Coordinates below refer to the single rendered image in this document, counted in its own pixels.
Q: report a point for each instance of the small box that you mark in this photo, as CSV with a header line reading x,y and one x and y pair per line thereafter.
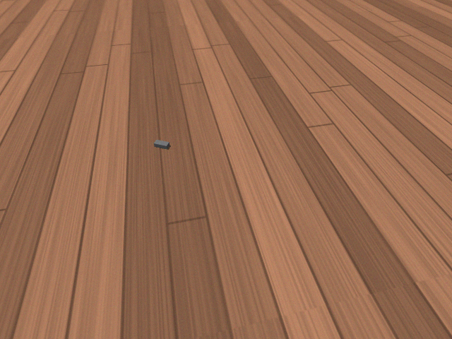
x,y
161,144

